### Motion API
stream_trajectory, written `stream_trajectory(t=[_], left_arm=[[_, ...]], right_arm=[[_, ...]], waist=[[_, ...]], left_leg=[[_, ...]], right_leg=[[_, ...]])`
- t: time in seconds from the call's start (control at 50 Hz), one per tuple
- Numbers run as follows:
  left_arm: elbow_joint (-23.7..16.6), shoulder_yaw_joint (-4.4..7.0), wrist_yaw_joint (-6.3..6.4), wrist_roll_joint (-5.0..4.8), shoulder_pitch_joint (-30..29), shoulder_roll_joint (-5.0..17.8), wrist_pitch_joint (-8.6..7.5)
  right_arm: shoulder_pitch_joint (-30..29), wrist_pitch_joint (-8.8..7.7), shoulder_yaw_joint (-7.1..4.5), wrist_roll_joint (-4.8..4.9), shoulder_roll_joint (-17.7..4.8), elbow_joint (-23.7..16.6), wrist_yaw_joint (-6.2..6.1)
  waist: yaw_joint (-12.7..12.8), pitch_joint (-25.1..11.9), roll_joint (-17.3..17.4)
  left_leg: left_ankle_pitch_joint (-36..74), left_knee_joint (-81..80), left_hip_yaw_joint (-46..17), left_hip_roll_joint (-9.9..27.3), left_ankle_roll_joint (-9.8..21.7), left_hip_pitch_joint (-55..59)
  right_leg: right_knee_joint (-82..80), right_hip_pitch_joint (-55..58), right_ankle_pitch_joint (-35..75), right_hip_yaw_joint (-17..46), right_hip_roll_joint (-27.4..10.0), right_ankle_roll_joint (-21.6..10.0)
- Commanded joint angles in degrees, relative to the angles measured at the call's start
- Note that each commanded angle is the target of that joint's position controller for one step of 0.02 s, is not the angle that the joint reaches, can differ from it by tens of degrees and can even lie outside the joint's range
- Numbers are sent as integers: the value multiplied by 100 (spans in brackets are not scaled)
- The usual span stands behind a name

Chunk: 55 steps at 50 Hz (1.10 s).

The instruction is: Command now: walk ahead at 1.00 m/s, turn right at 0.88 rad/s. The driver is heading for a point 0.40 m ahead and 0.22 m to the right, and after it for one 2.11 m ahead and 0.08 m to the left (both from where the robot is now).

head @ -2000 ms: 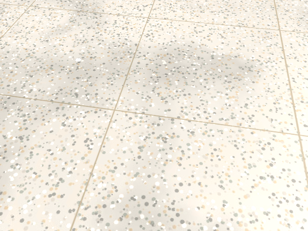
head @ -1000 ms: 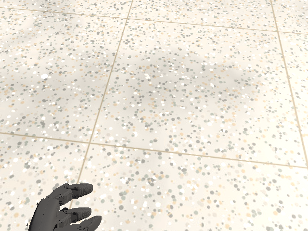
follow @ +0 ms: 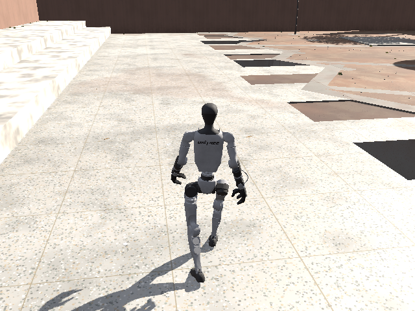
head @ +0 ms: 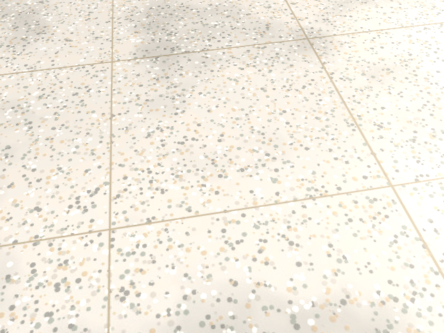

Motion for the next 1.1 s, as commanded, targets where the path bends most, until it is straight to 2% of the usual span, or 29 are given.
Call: stream_trajectory(t=[0.02, 0.04, 0.06, 0.08, 0.1, 0.14, 0.2, 0.24, 0.28, 0.34, 0.38, 0.42, 0.44, 0.46, 0.48, 0.5, 0.52, 0.54, 0.58, 0.64, 0.7, 0.78, 0.8, 0.82, 0.84, 0.86, 0.9, 0.96, 1.1], left_arm=[[560, 665, 242, -41, 3420, 1484, 236], [540, 491, 170, 218, 2808, 1304, 191], [183, 317, 131, 402, 2261, 966, -27], [104, 298, 108, 334, 2337, 677, -154], [76, 264, 61, 293, 2019, 640, -255], [-189, 257, 116, 250, 1152, 740, -354], [-301, 203, 354, 183, 1023, 610, -340], [-255, 200, 514, 112, 1211, 562, -283], [-195, 249, 550, 90, 1368, 655, -189], [-52, 300, 549, 3, 1684, 640, -114], [59, 346, 612, 35, 1803, 599, -11], [-64, 294, 609, 155, 1472, 534, 6], [-271, 110, 564, 383, 1417, 36, -20], [-31, 11, 468, 78, 3064, -139, -69], [202, 17, 451, 63, 2978, 387, 10], [-134, 28, 417, 112, 1682, 589, 41], [-470, 19, 435, 337, 757, 670, -4], [-690, 60, 472, 515, 170, 725, -68], [-846, -19, 492, 518, 104, 439, -128], [-816, -134, 555, 337, 169, 235, -109], [-744, -80, 537, 282, -6, 468, 24], [-797, 29, 490, 283, -200, 607, 70], [-765, 96, 509, 315, -69, 745, 63], [-819, 159, 577, 433, 141, 1039, 103], [-862, 151, 572, 632, 45, 1103, 159], [-862, 182, 566, 593, -194, 990, 144], [-930, 73, 594, 460, -659, 508, 126], [-846, 94, 642, 452, -754, 562, 130], [-543, 320, 646, 416, -321, 1054, 242]], right_arm=[[-1639, -125, -274, 218, -1200, -848, 136], [-1240, -432, 64, 147, 125, -1229, 293], [-818, -713, 178, 313, 100, -1669, 385], [-1528, -836, 70, 388, -495, -1794, 398], [-1676, -828, 21, 380, -555, -1850, 363], [-1290, -627, -1, 134, -554, -1739, 287], [-1615, -402, -68, 17, -733, -1892, 154], [-2485, -394, 17, -70, -421, -2241, 124], [-2926, -387, 42, 18, -195, -2443, 149], [-3054, -426, -147, 241, -521, -2596, 194], [-2894, -511, -281, 222, -769, -2580, 215], [-1362, -625, -375, -8, -1040, -2221, 278], [-138, -602, -347, -107, -1320, -1916, 303], [399, -587, -431, -126, -1546, -1336, 474], [125, -472, -372, -15, -1099, -1522, 498], [-395, -351, -257, 42, -692, -1658, 439], [-917, -272, -180, 84, -730, -1735, 427], [-1030, -250, -178, 142, -791, -1724, 408], [-848, -213, -213, 101, -914, -1557, 345], [-970, 4, -366, 120, -1310, -1565, 210], [-978, 237, -454, 252, -1451, -1664, 104], [-1039, 443, -437, 307, -1172, -1840, -8], [-892, 466, -386, 296, -947, -1854, -3], [-447, 494, -271, 229, -513, -1825, 27], [55, 466, -269, 217, -577, -1962, 46], [-2, 443, -371, 219, -1039, -1979, 57], [-23, 608, -524, 224, -1371, -1731, -8], [-176, 720, -464, 202, -1043, -1843, 26], [-1041, 693, -266, 212, -767, -2261, 290]], waist=[[2155, -707, 31], [874, -353, -2122], [381, -1404, -1921], [653, -1031, -686], [260, -442, 489], [-317, -75, 888], [-289, 264, 651], [88, 400, 347], [415, 267, -27], [629, 23, -407], [542, -143, -582], [-244, -1217, -850], [-533, -2276, -43], [67, -3309, 3083], [-197, -3185, 1977], [-385, -2178, 1309], [-243, -1394, 344], [-198, -937, -4], [25, -790, 222], [232, -1111, 595], [314, -1295, 679], [425, -912, 850], [405, -875, 714], [259, -1233, -251], [-73, -1438, -1054], [-150, -1081, -1260], [-175, -615, -659], [-178, -407, -568], [143, -782, -663]], left_leg=[[5060, 5327, -474, 487, 364, -3200], [-587, 7448, -1421, -553, 290, -5575], [-517, 7763, -2725, -557, 587, -6719], [5, 7205, -2830, -283, 836, -6798], [506, 6455, -2786, -42, 893, -6645], [919, 5562, -2920, 326, 558, -5794], [1232, 3969, -2641, 568, 92, -5138], [2373, 2536, -2336, 388, -103, -4659], [3165, 1338, -2094, 60, -181, -4039], [3277, 406, -2329, -203, -238, -3772], [3218, -66, -2233, -286, -52, -3898], [4334, 108, -2071, 16, 439, -2291], [6235, 919, -3248, 1158, 801, -439], [5830, 353, -6718, 2832, 2534, 1315], [3457, 69, -7028, 2477, 2373, 1129], [3312, 1, -5806, 1951, 2026, 389], [4127, -137, -5146, 1559, 1756, -809], [5175, -104, -4731, 1292, 1667, -1510], [6245, -191, -4329, 959, 1586, -2129], [6483, -320, -4186, 859, 1696, -2880], [4988, -362, -4265, 678, 1411, -3380], [2550, -113, -4628, 281, 889, -3957], [1595, 295, -4515, 43, 669, -4287], [-601, 1717, -3836, -416, 391, -4890], [-1310, 2888, -3112, -668, 262, -5396], [-763, 3740, -2688, -130, 55, -5752], [29, 4447, -2557, 172, -189, -5716], [644, 4907, -2234, 355, -408, -5555], [1093, 2810, -1841, 608, -297, -4786]], right_leg=[[-615, 4640, -353, 699, 157, -578], [-667, 5261, -439, 2651, -118, -1133], [-2056, 5728, -2971, 5455, -1094, -1936], [-2953, 5232, -3749, 5844, -1175, -1569], [-3158, 4232, -3898, 5602, -1132, -1283], [-3046, 2526, -3255, 4931, -720, -1195], [-3194, 1356, -2004, 3628, -104, -1030], [-3033, 912, -1236, 2972, 294, -834], [-2815, 784, -1264, 2753, 506, -529], [-2274, 1674, -1403, 3283, 384, -316], [-1405, 2791, -33, 3335, 306, -55], [452, 3144, 1830, 2828, 352, 400], [2425, 2119, -359, 2389, 573, 651], [4497, 266, -4001, 2224, 1354, 1021], [4911, -215, -3621, 2482, 754, 1054], [4733, -514, -3363, 2106, 506, 1081], [4147, -400, -3070, 1698, 279, 1083], [3501, -374, -2966, 1550, 144, 1102], [2356, 106, -2972, 1432, 79, 1142], [658, 1052, -2536, 1240, 338, 1253], [-140, 1847, -1456, 1327, 625, 1245], [-1697, 2786, -480, 1548, 496, 1141], [-2125, 3267, -251, 1673, 45, 941], [-2232, 4062, -52, 2814, -1390, 363], [-2456, 3916, 81, 4072, -2472, -411], [-2716, 3476, -385, 4251, -2546, -711], [-2717, 2923, -963, 2936, -1653, -285], [-2764, 2443, -10, 1762, -1277, -244], [-2570, 2960, 578, 865, -1625, -341]])
Velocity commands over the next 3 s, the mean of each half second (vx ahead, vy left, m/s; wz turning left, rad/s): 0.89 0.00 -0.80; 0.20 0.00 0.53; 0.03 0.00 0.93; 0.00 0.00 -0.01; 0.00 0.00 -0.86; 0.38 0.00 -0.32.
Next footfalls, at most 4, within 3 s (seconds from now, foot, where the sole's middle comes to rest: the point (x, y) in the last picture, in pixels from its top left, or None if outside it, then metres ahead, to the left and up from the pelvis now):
0.02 right None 0.22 -0.04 -0.74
0.42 left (221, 284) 0.66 0.05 -0.74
0.82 right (295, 280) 0.66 -0.18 -0.74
1.24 left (205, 287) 0.65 0.10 -0.74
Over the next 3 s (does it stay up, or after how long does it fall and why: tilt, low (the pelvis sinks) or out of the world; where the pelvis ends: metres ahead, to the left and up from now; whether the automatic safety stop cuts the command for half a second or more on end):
stays up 0.82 -0.10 0.05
